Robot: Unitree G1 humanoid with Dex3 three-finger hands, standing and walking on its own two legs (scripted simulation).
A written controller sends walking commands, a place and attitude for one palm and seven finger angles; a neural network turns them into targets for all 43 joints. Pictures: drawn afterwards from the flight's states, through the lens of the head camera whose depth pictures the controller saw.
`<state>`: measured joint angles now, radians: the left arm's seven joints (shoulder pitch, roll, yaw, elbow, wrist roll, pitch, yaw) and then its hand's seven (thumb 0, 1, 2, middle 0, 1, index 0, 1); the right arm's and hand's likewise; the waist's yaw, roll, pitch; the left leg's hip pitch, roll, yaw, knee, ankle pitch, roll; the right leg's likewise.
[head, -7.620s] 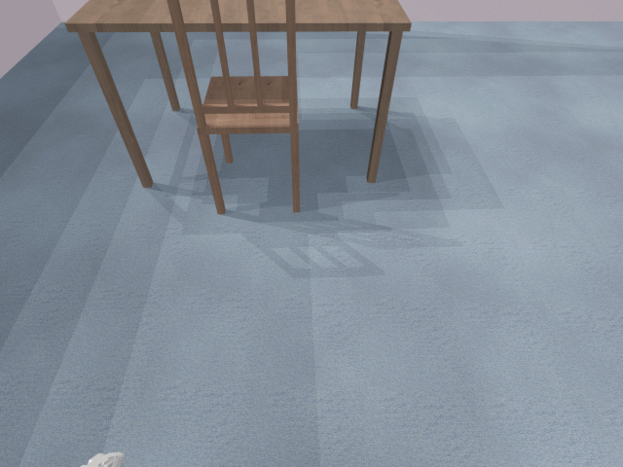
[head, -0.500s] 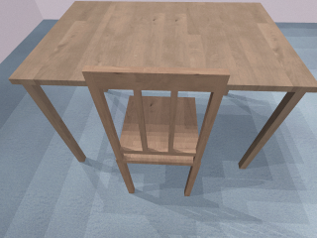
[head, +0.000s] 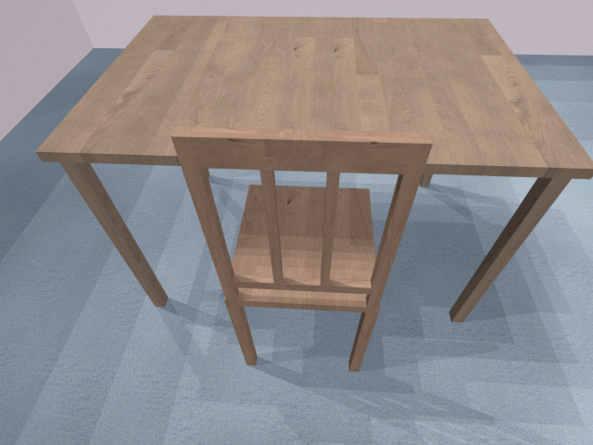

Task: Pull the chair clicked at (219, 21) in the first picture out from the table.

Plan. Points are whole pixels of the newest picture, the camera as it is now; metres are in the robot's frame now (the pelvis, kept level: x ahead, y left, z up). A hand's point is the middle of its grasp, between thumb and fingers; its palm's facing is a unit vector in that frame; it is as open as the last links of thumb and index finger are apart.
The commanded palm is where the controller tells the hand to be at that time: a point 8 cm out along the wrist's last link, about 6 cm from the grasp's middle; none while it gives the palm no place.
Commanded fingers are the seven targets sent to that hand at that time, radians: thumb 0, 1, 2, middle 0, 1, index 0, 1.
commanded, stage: look again from close up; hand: left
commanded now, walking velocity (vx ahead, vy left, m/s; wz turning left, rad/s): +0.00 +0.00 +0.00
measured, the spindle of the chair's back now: (273, 233) +0.49 +0.08 -0.06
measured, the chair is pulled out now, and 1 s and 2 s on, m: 0.00 0.00 0.00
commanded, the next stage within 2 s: raise the hand toward the chair's back in 0.74 s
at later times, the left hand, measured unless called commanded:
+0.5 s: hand out of the picture +0.02 +0.17 -0.17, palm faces +0.03 -0.98 -0.19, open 7.4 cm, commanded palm none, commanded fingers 0.00 0.90 0.90 -0.20 -0.30 -0.20 -0.30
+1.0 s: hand (163, 432) +0.15 +0.19 -0.07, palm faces +0.24 -0.95 -0.18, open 7.5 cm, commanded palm +0.12 +0.22 -0.07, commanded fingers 0.00 0.69 0.81 -0.18 -0.27 -0.18 -0.27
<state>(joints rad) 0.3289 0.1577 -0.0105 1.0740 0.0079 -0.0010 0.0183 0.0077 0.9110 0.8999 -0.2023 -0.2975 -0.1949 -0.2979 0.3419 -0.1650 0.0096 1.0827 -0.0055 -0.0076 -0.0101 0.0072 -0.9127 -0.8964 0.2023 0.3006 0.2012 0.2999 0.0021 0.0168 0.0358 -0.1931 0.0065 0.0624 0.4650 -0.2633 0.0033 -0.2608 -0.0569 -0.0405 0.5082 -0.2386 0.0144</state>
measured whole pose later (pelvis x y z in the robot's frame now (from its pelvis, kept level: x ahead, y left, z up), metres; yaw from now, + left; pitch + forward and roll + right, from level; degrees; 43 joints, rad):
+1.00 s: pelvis +0.00 +0.00 -0.01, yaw +2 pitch +0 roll +0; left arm 0.45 0.19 0.03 0.27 -0.15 -0.06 0.09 0.05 0.92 0.88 -0.20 -0.29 -0.19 -0.29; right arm 0.34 -0.23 0.00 0.87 0.04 -0.26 -0.08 0.03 -0.93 -0.90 0.21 0.30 0.20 0.30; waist -0.02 0.03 0.01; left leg -0.27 0.01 0.03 0.58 -0.32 0.00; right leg -0.31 -0.06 -0.08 0.60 -0.29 0.01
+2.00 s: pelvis -0.01 +0.01 -0.09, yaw +2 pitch +16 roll -2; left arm 0.40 0.23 0.17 -0.03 -0.25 -0.40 -0.26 0.00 -0.25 0.41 -0.09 -0.12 -0.08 -0.12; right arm 0.21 -0.25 -0.04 0.53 0.03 -0.24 -0.06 0.02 -0.90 -0.90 0.20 0.30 0.20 0.30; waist -0.02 0.01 -0.13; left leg -0.91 0.03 -0.01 1.19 -0.56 0.01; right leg -0.91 -0.06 -0.09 1.13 -0.49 0.01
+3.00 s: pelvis -0.01 +0.00 -0.08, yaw +2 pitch +15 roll -2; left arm 0.28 0.26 0.23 0.09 -0.29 -0.39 -0.34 -0.01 -0.50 0.30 -0.06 -0.08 -0.06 -0.08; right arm 0.23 -0.24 0.00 0.55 0.03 -0.23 -0.05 0.01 -0.90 -0.90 0.21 0.30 0.21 0.30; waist -0.01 0.03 -0.12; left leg -0.86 0.03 -0.02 1.12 -0.53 0.00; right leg -0.86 -0.06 -0.09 1.06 -0.47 0.01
